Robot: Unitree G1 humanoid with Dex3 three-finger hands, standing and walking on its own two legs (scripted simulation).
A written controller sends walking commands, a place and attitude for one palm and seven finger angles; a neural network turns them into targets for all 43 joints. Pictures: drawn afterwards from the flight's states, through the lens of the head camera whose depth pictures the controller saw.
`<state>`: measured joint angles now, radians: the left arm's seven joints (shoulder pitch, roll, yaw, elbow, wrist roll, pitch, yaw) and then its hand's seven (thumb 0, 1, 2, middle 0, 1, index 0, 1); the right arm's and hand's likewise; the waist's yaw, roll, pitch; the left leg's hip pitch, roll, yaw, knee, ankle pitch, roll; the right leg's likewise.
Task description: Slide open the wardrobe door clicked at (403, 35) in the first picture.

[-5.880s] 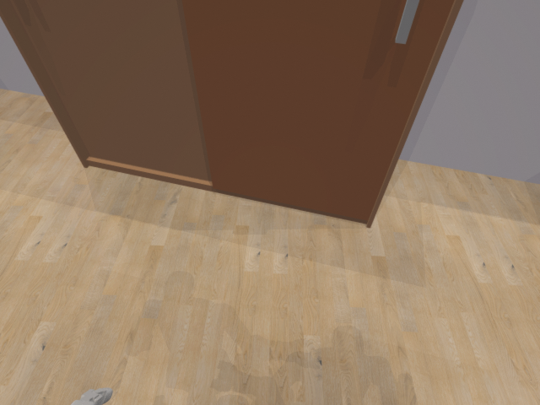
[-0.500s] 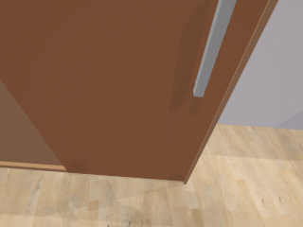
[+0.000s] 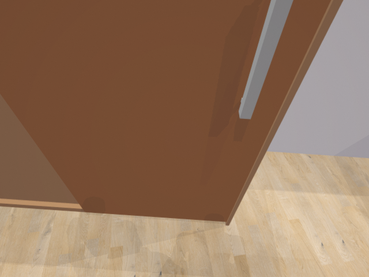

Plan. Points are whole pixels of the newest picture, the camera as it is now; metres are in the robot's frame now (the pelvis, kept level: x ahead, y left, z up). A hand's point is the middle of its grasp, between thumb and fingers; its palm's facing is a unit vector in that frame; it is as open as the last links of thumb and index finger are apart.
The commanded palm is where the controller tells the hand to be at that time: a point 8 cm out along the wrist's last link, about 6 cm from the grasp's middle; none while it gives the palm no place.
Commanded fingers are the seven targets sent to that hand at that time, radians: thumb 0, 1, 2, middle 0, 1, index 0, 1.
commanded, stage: look again from close up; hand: right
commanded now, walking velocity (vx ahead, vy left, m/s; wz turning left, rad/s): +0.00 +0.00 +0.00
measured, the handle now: (261, 52) +0.50 -0.12 +0.25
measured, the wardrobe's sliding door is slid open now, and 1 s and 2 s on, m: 0.00 0.00 0.00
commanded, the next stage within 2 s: raise the hand with hooked fingers in 0.22 s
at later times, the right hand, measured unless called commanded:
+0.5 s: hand (289, 271) +0.16 -0.20 -0.04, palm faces +0.20 +0.97 -0.16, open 7.5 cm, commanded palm +0.10 -0.24 -0.04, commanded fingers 0.00 -0.67 -0.80 0.22 0.45 0.22 0.45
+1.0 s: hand (320, 263) +0.16 -0.23 +0.04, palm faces +0.01 +1.00 -0.09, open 10.1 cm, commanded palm +0.13 -0.29 +0.06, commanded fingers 0.00 -0.08 -0.55 0.26 0.82 0.26 0.82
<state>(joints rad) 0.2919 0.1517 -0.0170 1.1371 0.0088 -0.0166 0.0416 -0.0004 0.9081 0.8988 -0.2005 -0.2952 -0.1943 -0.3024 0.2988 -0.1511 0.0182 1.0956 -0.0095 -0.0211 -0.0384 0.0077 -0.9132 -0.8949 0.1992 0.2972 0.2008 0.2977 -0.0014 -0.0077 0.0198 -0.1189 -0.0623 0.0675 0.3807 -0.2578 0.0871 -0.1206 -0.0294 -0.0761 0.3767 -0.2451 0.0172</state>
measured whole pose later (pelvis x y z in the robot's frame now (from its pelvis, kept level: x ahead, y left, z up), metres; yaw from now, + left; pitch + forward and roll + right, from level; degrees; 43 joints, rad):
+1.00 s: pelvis -0.06 -0.04 -0.05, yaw -2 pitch +5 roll +2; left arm 0.24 0.20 -0.09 0.60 -0.03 -0.28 0.06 0.01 0.90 0.90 -0.21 -0.30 -0.20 -0.30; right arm 0.33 -0.29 -0.13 -0.18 0.25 -0.18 0.21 0.01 -0.31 -0.64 0.24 0.68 0.24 0.68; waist -0.03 -0.03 -0.05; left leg -0.55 -0.01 0.12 0.88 -0.42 0.05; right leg -0.60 0.01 0.01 0.93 -0.43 -0.04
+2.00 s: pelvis -0.05 -0.03 +0.00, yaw -2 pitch -5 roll +1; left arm 0.12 0.29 -0.10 0.66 -0.11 -0.13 0.11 0.01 0.90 0.90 -0.20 -0.30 -0.20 -0.30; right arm -0.27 -0.56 -0.45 0.05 0.34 0.44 0.38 -0.01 0.50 -0.30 0.30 1.20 0.30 1.20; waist -0.07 -0.06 -0.01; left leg -0.12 -0.03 0.09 0.43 -0.22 0.05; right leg -0.15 0.01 -0.01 0.48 -0.23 -0.02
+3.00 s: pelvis -0.03 -0.03 +0.00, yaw -1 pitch -4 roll +0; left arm 0.14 0.27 -0.09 0.65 -0.10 -0.11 0.11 0.01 0.90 0.90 -0.20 -0.30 -0.20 -0.30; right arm -0.36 -0.46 -0.35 0.08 0.29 0.46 0.29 -0.01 0.50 -0.30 0.30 1.20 0.30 1.20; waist -0.05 -0.04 -0.03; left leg -0.12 -0.03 0.07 0.43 -0.24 0.05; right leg -0.14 0.02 -0.03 0.44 -0.24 -0.03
